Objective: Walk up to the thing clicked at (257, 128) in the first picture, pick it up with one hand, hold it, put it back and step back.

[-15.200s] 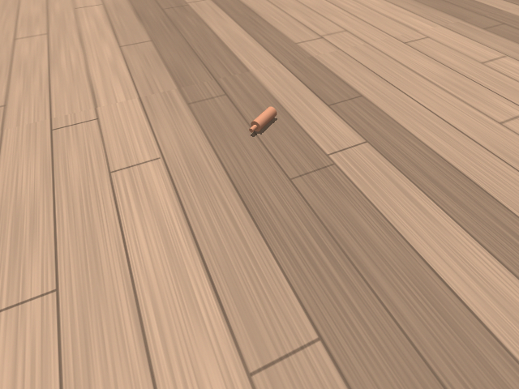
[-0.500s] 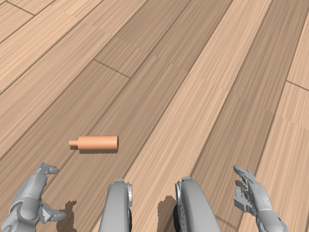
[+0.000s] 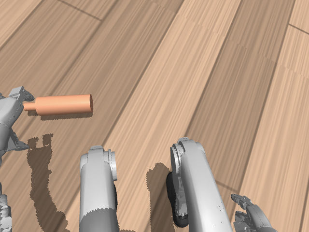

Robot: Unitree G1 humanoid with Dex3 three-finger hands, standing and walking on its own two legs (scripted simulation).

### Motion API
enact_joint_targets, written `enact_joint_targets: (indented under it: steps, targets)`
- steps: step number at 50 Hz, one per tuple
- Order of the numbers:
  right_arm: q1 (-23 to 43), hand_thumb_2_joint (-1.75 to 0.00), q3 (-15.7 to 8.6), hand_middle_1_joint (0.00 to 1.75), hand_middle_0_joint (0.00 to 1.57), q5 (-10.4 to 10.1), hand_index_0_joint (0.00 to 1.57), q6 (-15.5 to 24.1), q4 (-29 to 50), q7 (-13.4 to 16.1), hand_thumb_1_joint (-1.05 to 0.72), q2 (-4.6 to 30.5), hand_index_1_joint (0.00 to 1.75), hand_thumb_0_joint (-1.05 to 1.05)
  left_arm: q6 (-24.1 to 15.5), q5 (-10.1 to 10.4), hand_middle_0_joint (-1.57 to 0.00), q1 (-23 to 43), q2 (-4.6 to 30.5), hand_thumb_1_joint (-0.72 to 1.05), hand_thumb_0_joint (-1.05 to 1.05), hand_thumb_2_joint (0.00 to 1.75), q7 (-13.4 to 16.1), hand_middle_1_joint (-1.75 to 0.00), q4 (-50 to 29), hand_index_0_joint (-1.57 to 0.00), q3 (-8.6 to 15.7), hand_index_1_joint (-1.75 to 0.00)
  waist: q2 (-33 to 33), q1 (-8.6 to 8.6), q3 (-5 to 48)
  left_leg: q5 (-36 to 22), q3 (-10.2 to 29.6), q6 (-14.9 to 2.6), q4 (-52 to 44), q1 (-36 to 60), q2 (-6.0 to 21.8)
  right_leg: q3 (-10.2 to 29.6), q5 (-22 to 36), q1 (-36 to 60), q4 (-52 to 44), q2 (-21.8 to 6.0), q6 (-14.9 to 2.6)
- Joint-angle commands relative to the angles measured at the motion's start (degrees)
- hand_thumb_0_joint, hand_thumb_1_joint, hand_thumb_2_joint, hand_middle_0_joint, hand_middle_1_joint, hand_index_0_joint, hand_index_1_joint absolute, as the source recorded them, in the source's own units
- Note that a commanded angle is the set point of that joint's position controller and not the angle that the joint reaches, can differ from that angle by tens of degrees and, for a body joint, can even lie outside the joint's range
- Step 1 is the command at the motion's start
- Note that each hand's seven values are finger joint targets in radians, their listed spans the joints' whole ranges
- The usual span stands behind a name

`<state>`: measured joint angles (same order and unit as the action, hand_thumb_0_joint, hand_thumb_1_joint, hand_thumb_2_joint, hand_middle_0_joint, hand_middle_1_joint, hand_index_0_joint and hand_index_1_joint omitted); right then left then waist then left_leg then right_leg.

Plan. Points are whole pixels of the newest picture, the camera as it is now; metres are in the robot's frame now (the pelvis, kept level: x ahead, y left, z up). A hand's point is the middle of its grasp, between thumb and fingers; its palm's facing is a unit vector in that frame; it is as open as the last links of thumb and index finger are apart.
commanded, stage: rise first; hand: left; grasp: from above
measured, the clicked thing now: (59, 105) +0.53 +0.33 -0.36
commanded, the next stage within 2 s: none
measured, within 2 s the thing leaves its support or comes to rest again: neither
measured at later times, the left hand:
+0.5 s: hand (28, 113) +0.45 +0.36 -0.20, palm faces -0.46 -0.04 -0.89, open 14.2 cm
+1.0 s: hand (35, 108) +0.47 +0.35 -0.23, palm faces -0.46 -0.04 -0.89, open 14.2 cm
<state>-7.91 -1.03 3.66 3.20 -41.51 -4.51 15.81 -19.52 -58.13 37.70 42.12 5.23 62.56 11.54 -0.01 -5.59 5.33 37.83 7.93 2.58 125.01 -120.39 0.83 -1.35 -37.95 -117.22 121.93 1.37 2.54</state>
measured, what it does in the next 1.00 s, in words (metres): lowers itself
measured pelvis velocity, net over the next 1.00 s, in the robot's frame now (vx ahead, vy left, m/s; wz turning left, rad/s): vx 0.01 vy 0.02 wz -0.08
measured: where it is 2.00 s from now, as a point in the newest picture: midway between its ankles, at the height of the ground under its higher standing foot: (144, 213)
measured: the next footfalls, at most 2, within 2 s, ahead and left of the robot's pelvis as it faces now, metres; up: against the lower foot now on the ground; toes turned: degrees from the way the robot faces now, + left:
none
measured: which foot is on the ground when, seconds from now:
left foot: down 0.00-1.00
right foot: down 0.00-1.00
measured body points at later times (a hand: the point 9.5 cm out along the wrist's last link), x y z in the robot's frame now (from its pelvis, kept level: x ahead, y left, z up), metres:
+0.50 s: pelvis +0.00 +0.01 -0.06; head +0.23 +0.09 +0.32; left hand +0.47 +0.35 -0.15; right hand +0.07 -0.27 -0.16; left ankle +0.09 +0.14 -0.37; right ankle +0.10 -0.13 -0.36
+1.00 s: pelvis +0.01 +0.02 -0.07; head +0.26 +0.10 +0.30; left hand +0.49 +0.35 -0.18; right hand +0.06 -0.26 -0.16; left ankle +0.09 +0.14 -0.37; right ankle +0.10 -0.13 -0.36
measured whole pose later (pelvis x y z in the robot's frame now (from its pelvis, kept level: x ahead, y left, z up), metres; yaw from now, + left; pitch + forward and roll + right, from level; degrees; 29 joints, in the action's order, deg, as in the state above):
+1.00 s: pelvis +0.01 +0.02 -0.07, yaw -4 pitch +33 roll -11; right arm -6.7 5.0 9.9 -1.5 -41.5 -7.6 15.2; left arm -21.2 -76.4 53.3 53.3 18.6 79.9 9.9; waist 2.5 -13.2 1.2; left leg 39.9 10.4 0.7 139.0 -133.2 -0.3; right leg -2.6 -39.9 -127.1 132.6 2.2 3.6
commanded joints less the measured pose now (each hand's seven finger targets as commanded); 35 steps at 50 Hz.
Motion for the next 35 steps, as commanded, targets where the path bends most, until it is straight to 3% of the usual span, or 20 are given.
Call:
enact_joint_targets:
  steps: [1,8,12,14,22,27,29,32,35]
  targets:
    - [-7.97,-0.89,-3.89,0.30,0.20,0.83,0.20,-0.58,2.83,0.23,-0.87,12.61,0.30,0.00,-2.65,-2.80,-0.05,15.96,21.80,-0.53,0.00,1.04,4.55,-1.00,-4.16,-0.04,4.74,-1.00,-10.48,0.66,34.36,-0.76,-5.38,-4.09,-13.74,24.56,-0.94,-5.14,1.38,13.87,-12.85,0.64,-4.18]
    - [-8.93,-0.90,-2.87,0.30,0.20,2.41,0.20,-2.70,1.55,-0.65,-0.88,13.41,0.30,0.00,-3.78,-8.97,-0.05,21.58,23.37,-0.54,0.00,1.04,8.64,-0.97,0.53,-0.04,3.22,-0.98,-13.99,-1.38,34.71,-3.69,-5.03,-3.72,-10.14,24.29,-1.37,-6.05,4.06,9.23,-8.67,0.59,-4.48]
    - [-8.97,-0.90,-2.28,0.30,0.20,3.47,0.20,-3.56,0.67,-1.00,-0.89,13.71,0.30,0.00,-4.10,-11.40,-0.06,25.52,23.68,-0.54,0.00,1.02,10.60,-0.97,1.74,-0.05,1.96,-0.97,-16.46,-2.65,34.50,-5.22,-4.27,-3.50,-8.78,25.49,-1.22,-6.62,5.61,6.57,-6.43,0.38,-4.39]
    - [-9.49,-0.90,-2.21,0.30,0.20,3.72,0.20,-3.96,0.42,-0.94,-0.89,14.22,0.30,0.00,-4.00,-13.09,-0.06,25.70,25.87,-0.54,0.00,1.03,11.61,-0.95,2.96,-0.05,2.92,-0.96,-16.06,-2.68,36.09,-6.49,-4.10,-3.40,-7.84,26.31,-1.23,-6.88,6.56,6.60,-5.86,0.56,-4.47]
    - [-8.98,-0.90,-1.17,0.30,0.20,5.23,0.20,-4.91,-0.33,-1.28,-0.90,14.01,0.30,0.00,-3.90,-17.01,-0.07,28.32,25.91,-0.54,0.00,1.01,14.06,-0.96,6.55,-0.06,1.20,-0.97,-17.25,-4.28,34.66,-6.79,-4.09,-3.66,-5.47,24.24,-1.40,-7.55,7.10,4.48,-3.87,0.88,-4.38]
    - [-8.90,-0.90,-0.50,0.30,0.20,5.84,0.20,-5.24,-0.35,-1.46,-0.91,13.94,0.30,0.00,-3.71,-18.23,-0.07,29.57,25.86,-0.56,0.00,1.02,15.19,-0.97,7.91,-0.06,0.61,-0.98,-17.28,-5.08,34.55,-8.23,-4.51,-3.94,-3.73,23.02,-1.47,-7.62,8.44,4.85,-3.33,1.23,-4.14]
    - [-9.14,-0.90,-0.64,0.30,0.20,5.89,0.20,-5.19,-0.29,-1.51,-0.91,14.40,0.30,0.00,-3.35,-17.64,-0.06,30.27,27.05,-0.55,0.00,1.01,15.71,-0.98,7.50,-0.06,1.62,-0.98,-17.07,-5.28,35.94,-9.52,-4.04,-3.92,-3.39,23.98,-1.27,-7.88,9.44,4.77,-2.47,1.26,-4.00]
    - [-8.91,-0.90,0.00,0.30,0.20,6.35,0.20,-5.13,-0.15,-1.63,-0.91,14.21,0.30,0.00,-2.84,-18.08,-0.06,31.24,26.11,-0.55,0.00,1.01,15.92,-1.00,8.57,-0.06,0.19,-1.00,-18.58,-5.78,34.40,-8.86,-3.94,-3.86,-3.26,23.43,-1.14,-8.06,9.04,3.57,-2.41,1.37,-4.05]
    - [-8.86,-0.90,0.26,0.30,0.20,6.31,0.20,-5.03,-0.20,-1.66,-0.91,14.29,0.30,0.00,-2.40,-17.92,-0.06,31.61,27.07,-0.55,0.00,1.01,16.17,-1.01,8.65,-0.06,0.65,-1.01,-18.68,-5.87,34.51,-8.74,-3.97,-3.88,-2.62,22.93,-1.15,-8.05,9.22,3.59,-1.84,1.34,-4.08]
